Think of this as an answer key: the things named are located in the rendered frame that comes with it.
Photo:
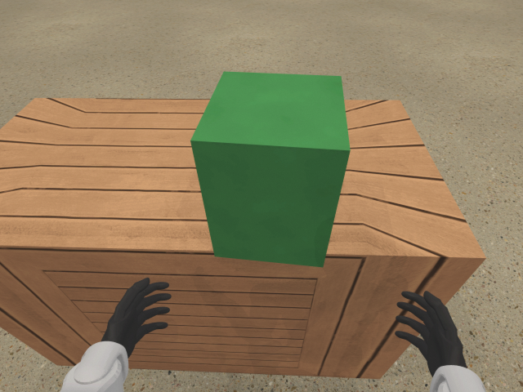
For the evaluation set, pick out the robot right forearm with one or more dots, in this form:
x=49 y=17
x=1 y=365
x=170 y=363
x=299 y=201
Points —
x=452 y=378

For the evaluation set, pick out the carton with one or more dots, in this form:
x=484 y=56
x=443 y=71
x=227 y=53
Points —
x=271 y=151

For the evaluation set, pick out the robot left forearm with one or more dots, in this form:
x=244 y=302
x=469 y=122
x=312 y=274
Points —
x=103 y=368

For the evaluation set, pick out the pedestal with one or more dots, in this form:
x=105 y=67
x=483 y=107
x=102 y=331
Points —
x=97 y=194

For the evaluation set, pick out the left robot hand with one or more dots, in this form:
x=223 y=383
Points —
x=124 y=327

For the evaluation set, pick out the right robot hand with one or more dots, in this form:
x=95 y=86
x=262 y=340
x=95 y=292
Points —
x=440 y=345

